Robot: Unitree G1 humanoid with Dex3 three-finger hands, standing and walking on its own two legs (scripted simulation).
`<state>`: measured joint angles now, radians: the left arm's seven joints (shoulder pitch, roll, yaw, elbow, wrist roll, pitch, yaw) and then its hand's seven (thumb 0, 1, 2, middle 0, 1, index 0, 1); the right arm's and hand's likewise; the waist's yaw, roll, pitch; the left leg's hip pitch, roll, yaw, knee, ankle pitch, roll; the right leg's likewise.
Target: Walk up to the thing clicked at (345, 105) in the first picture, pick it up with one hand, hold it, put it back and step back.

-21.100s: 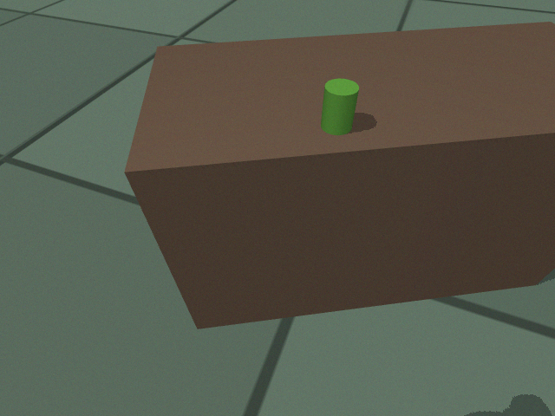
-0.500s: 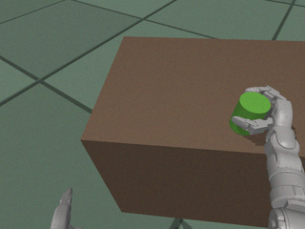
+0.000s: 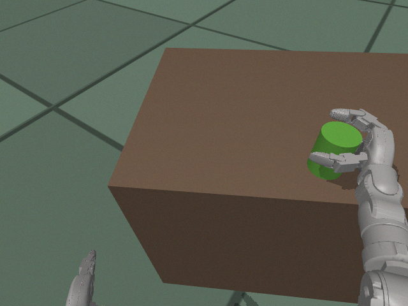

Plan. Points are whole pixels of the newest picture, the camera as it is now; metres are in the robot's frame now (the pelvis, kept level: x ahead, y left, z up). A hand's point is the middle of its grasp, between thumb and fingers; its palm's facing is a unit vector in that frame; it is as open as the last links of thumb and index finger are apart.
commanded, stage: open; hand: right
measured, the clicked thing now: (332, 151) +0.42 -0.22 +0.09
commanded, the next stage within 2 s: withdraw in 0.16 s
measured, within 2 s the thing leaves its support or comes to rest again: neither
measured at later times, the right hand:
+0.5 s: hand (354, 135) +0.41 -0.24 +0.14, palm faces +0.28 +0.96 +0.00, open 16.2 cm
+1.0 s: hand out of the picture +0.41 -0.37 +0.23, palm faces +0.47 +0.83 -0.29, open 17.4 cm
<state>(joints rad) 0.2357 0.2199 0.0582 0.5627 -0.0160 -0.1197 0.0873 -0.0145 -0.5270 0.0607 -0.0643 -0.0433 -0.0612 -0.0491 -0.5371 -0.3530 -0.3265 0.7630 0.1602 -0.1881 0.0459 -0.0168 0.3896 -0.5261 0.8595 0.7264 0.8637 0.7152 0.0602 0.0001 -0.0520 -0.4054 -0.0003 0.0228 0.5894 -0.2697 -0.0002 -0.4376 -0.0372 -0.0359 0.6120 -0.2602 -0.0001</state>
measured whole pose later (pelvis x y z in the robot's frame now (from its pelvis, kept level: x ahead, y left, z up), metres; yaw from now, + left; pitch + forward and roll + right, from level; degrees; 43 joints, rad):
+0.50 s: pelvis +0.01 +0.00 +0.00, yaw +0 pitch +4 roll +1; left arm 0.26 0.24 0.07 0.51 -0.03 -0.08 0.09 -0.01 -0.51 0.05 -0.07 -0.05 -0.07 -0.05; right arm -0.52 -0.38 -0.37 0.70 0.16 -0.14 0.05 -0.01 0.45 -0.12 0.24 0.18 0.23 0.17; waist 0.05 0.00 -0.05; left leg -0.38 0.00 0.02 0.58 -0.28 0.00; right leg -0.41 -0.04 -0.04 0.60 -0.27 0.00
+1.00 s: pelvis +0.01 +0.00 +0.01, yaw +0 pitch +4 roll +0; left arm 0.30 0.24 0.01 0.54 -0.04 -0.12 0.06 -0.01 -0.52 0.05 -0.07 -0.04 -0.06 -0.05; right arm -0.68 -0.74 -0.44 0.82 0.02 -0.01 0.12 -0.01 0.54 -0.03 0.07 0.06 0.07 0.05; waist 0.02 -0.02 -0.04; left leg -0.31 0.01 0.03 0.48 -0.24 0.00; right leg -0.34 -0.03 -0.03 0.50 -0.22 0.00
